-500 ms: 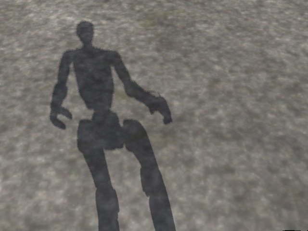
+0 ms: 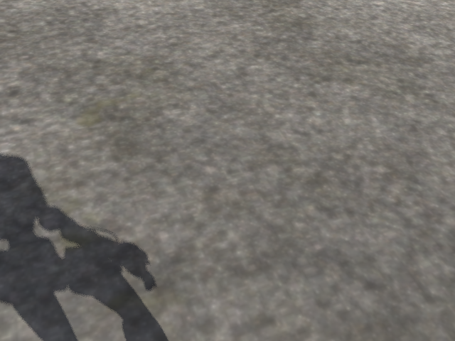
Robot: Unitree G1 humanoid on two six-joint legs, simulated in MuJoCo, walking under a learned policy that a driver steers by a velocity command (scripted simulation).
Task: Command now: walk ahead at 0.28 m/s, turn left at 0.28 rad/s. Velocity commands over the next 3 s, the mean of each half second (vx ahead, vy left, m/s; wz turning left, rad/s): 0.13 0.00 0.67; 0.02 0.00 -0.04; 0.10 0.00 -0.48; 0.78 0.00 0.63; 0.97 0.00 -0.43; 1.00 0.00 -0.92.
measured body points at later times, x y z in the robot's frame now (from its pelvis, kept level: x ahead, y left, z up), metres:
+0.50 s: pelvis +0.11 +0.00 +0.01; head +0.15 +0.02 +0.45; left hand +0.17 +0.32 -0.08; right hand +0.37 -0.22 -0.08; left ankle +0.05 +0.13 -0.66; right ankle +0.18 -0.10 -0.74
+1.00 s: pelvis +0.11 +0.06 +0.00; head +0.15 +0.08 +0.45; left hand +0.10 +0.36 -0.11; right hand +0.38 -0.10 -0.08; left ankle +0.08 +0.16 -0.74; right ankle +0.16 -0.06 -0.68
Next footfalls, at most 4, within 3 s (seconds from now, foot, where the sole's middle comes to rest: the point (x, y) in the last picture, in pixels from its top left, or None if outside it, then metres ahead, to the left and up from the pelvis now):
0.28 right None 0.21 -0.09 -0.77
0.68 left None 0.11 0.18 -0.77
1.16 right None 0.18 -0.07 -0.77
1.88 left None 0.48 0.28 -0.77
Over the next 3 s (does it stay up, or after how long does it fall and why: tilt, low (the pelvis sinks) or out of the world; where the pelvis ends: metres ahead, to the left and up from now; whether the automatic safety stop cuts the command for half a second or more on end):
stays up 1.31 0.55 0.00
